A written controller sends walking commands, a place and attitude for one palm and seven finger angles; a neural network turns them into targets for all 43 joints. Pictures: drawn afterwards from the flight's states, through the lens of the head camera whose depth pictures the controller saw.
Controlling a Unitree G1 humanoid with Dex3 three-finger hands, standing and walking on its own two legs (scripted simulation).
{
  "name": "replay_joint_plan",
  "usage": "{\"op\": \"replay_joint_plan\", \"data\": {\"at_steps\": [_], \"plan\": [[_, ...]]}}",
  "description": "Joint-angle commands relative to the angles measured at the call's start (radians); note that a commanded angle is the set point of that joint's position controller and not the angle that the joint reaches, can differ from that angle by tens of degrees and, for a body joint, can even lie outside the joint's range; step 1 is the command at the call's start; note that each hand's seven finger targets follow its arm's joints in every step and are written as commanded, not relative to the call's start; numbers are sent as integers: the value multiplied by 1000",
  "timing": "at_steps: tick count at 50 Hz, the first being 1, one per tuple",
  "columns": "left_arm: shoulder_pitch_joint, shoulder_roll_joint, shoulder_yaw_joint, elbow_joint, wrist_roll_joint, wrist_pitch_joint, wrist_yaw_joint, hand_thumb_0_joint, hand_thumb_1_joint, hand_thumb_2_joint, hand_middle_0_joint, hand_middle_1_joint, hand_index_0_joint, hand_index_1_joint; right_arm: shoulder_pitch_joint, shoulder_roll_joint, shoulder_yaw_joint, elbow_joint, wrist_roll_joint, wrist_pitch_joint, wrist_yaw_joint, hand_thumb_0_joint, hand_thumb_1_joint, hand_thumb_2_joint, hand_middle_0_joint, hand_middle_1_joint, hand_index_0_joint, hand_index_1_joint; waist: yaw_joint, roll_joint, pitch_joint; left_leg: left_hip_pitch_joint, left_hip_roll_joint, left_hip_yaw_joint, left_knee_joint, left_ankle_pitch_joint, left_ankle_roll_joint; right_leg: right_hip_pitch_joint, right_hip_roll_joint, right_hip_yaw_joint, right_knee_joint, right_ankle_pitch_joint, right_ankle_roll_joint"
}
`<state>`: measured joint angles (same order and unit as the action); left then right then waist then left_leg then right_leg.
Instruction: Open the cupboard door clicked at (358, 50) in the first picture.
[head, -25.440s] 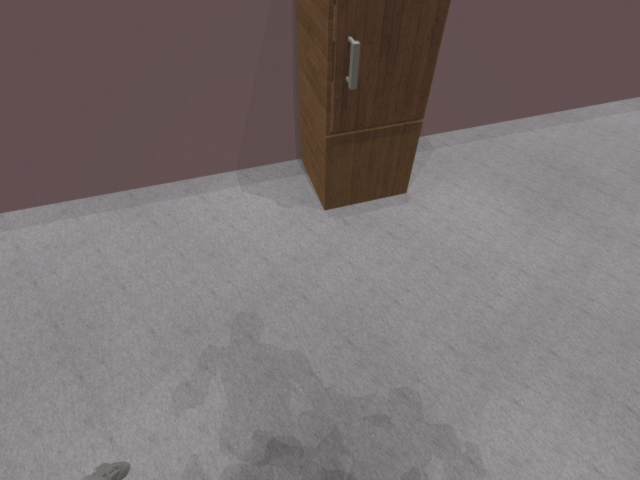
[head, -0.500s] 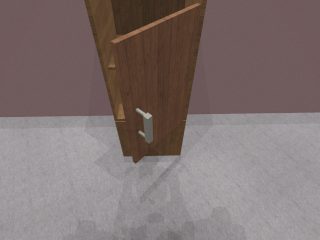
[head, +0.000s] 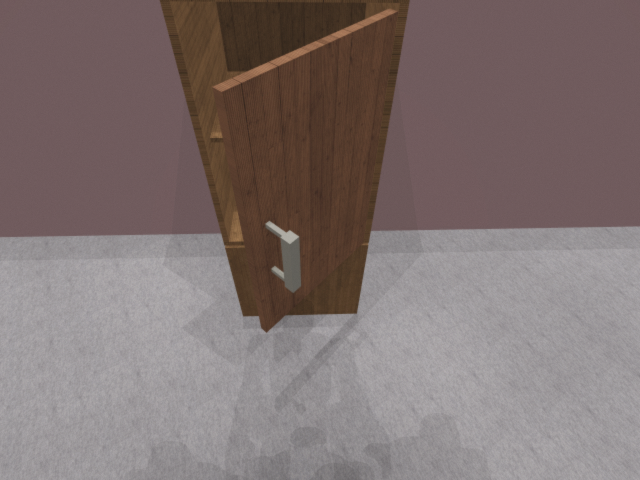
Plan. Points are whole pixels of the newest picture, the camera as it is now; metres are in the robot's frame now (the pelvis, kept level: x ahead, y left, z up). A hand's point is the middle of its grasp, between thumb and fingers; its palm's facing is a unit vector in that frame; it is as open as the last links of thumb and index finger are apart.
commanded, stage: walk to a spot facing it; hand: left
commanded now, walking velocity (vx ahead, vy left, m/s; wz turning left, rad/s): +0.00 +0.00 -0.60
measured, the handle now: (282, 257) +0.49 +0.10 -0.08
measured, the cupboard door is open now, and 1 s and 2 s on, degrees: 46 46 46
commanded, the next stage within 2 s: none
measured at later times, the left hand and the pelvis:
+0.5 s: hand out of the picture +0.05 +0.16 -0.16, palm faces -0.15 -0.94 -0.32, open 7.3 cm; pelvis -0.02 -0.04 +0.00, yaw -15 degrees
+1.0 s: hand out of the picture +0.14 +0.18 -0.19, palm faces -0.40 -0.89 -0.24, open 7.4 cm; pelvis +0.04 +0.00 -0.01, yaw -31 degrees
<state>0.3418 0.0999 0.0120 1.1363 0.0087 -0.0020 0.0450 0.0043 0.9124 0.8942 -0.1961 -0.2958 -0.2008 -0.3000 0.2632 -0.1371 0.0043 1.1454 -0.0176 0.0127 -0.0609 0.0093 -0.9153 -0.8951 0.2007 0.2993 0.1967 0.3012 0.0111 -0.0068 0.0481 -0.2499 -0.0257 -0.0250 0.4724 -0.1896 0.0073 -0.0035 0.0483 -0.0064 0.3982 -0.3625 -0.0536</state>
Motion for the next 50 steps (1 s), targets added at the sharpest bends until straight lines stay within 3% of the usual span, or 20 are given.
{"op": "replay_joint_plan", "data": {"at_steps": [1,6,11,14,16,17,18,19,20,22,24,30,41,43,45,46,47,48,49,50], "plan": [[80,128,43,-34,2,22,1,0,900,900,-200,-300,-200,-300,80,-110,-39,-38,-4,7,-11,0,-900,-900,200,300,200,300,-15,-12,67,44,121,-37,20,153,38,-183,-130,121,-30,320,-11],[34,146,69,-87,8,37,-13,0,900,900,-200,-300,-200,-300,64,-141,-64,-96,-7,10,-15,0,-900,-900,200,300,200,300,-21,46,47,31,175,-58,6,77,51,-249,-90,152,59,259,-20],[19,131,79,-132,11,42,-31,0,900,900,-200,-300,-200,-300,56,-202,-87,-149,-11,3,-14,0,-900,-900,200,300,200,300,-7,174,-23,52,343,-204,-123,-4,145,-340,-10,77,298,-11,8],[2,124,83,-160,12,48,-46,0,900,900,-200,-300,-200,-300,21,-220,-92,-188,-17,-1,-6,0,-900,-900,200,300,200,300,9,164,-63,-18,399,-166,-146,3,171,-287,-46,32,378,-156,19],[77,136,89,-147,16,41,-50,0,900,900,-200,-300,-200,-300,-42,-220,-90,-217,-15,5,-2,0,-900,-900,200,300,200,300,61,52,-72,-115,307,-16,25,23,93,-137,-55,29,121,48,21],[89,220,102,-147,27,31,-40,0,900,900,-200,-300,-200,-300,-54,-162,-87,-236,-4,12,3,0,-900,-900,200,300,200,300,64,-219,-52,-232,151,121,263,-129,2,-93,-210,293,-87,189,-14],[78,296,112,-158,27,26,-28,0,900,900,-200,-300,-200,-300,-108,-135,-81,-272,-7,14,13,0,-900,-900,200,300,200,300,74,-334,-17,-351,51,135,472,-371,-41,-102,-370,482,-114,423,-76],[61,271,106,-161,19,27,-18,0,900,900,-200,-300,-200,-300,-142,-161,-90,-262,-9,25,10,0,-900,-900,200,300,200,300,68,-259,28,-368,66,27,577,-356,-33,-130,-340,463,-80,571,-83],[19,256,105,-169,16,26,-14,0,900,900,-200,-300,-200,-300,-139,-152,-93,-254,-5,26,10,0,-900,-900,200,300,200,300,39,-147,51,-394,76,6,640,-306,-36,-105,-308,419,-21,691,-103],[14,250,103,-184,11,16,-9,0,900,900,-200,-300,-200,-300,-129,-137,-89,-253,-5,25,15,0,-900,-900,200,300,200,300,29,-76,-16,-408,79,1,674,-248,-48,2,-260,350,47,864,-98],[31,255,106,-188,9,13,-1,0,900,900,-200,-300,-200,-300,-141,-137,-88,-259,-1,28,12,0,-900,-900,200,300,200,300,33,-90,-59,-422,74,1,675,-221,-59,85,-242,333,64,938,-69],[55,255,111,-221,13,18,-1,0,900,900,-200,-300,-200,-300,-208,-149,-89,-298,1,38,9,0,-900,-900,200,300,200,300,40,-107,-29,-432,52,-24,678,-183,-69,44,-209,385,37,858,-50],[53,288,119,-266,24,15,-6,0,900,900,-200,-300,-200,-300,-292,-137,-80,-392,14,11,18,0,-900,-900,200,300,200,300,54,-96,-45,-333,16,-26,477,-224,-56,-5,-206,526,66,849,-151],[33,292,121,-272,28,17,-6,0,900,900,-200,-300,-200,-300,-270,-138,-81,-399,18,5,18,0,-900,-900,200,300,200,300,41,-114,-50,-260,7,-24,374,-237,-50,-40,-198,542,88,864,-146],[-18,299,124,-287,20,18,-9,0,900,900,-200,-300,-200,-300,-185,-143,-80,-383,21,-1,15,0,-900,-900,200,300,200,300,-4,-96,-79,-113,-5,-17,188,-151,-43,-95,-151,502,130,852,-108],[-41,287,121,-294,15,17,-10,0,900,900,-200,-300,-200,-300,-104,-159,-83,-358,20,-5,9,0,-900,-900,200,300,200,300,-41,-73,-108,64,7,-27,41,-43,-36,-196,-110,477,184,759,-68],[-35,259,116,-305,2,16,-14,0,900,900,-200,-300,-200,-300,-22,-218,-92,-343,10,-16,3,0,-900,-900,200,300,200,300,-66,51,-156,265,171,-178,-68,92,25,-368,-22,386,278,472,-14],[13,212,104,-308,-3,13,-29,0,900,900,-200,-300,-200,-300,11,-304,-108,-351,3,-20,5,0,-900,-900,200,300,200,300,-45,312,-191,347,460,-444,-108,309,147,-512,75,205,539,-216,50],[30,222,104,-318,13,12,-37,0,900,900,-200,-300,-200,-300,12,-303,-89,-370,-4,-14,5,0,-900,-900,200,300,200,300,-24,227,-128,210,551,-495,-140,283,224,-539,18,119,686,-306,78],[-22,236,106,-304,29,17,-41,0,900,900,-200,-300,-200,-300,4,-273,-78,-366,-16,-15,3,0,-900,-900,200,300,200,300,-32,162,-68,126,480,-442,-162,254,201,-547,3,109,780,-265,89]]}}
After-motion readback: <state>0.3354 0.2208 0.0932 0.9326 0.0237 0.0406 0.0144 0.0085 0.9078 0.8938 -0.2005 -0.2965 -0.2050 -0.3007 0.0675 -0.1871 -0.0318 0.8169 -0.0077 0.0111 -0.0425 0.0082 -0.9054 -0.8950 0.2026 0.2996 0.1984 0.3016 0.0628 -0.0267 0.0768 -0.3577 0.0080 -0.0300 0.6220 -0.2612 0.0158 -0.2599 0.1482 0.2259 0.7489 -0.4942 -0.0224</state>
